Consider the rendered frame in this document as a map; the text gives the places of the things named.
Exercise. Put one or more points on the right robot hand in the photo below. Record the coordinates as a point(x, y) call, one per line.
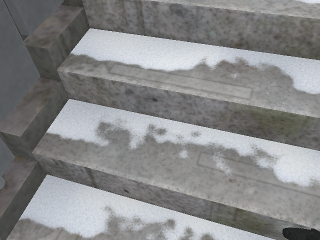
point(301, 234)

